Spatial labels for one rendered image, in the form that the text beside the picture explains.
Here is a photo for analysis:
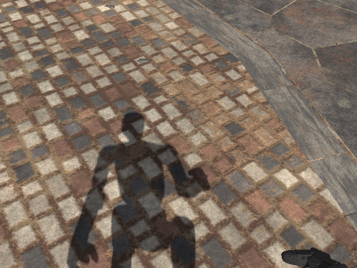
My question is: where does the robot right hand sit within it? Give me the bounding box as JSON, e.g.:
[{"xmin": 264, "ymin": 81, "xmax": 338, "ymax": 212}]
[{"xmin": 281, "ymin": 247, "xmax": 348, "ymax": 268}]

